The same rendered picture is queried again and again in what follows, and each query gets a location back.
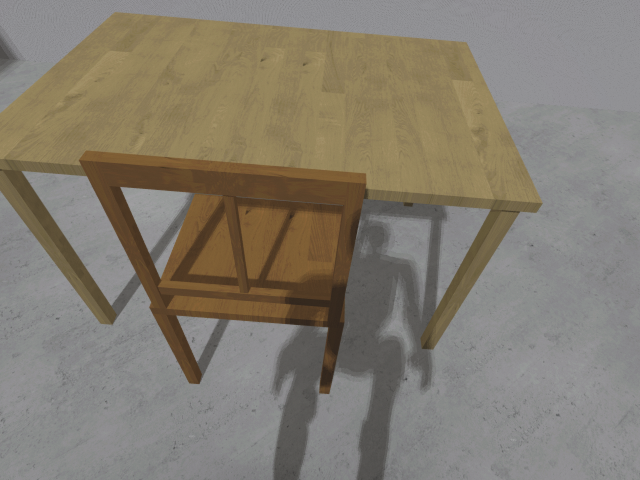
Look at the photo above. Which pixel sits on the table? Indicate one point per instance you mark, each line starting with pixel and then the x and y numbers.
pixel 414 114

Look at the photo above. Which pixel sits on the chair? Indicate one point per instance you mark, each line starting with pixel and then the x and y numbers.
pixel 240 258

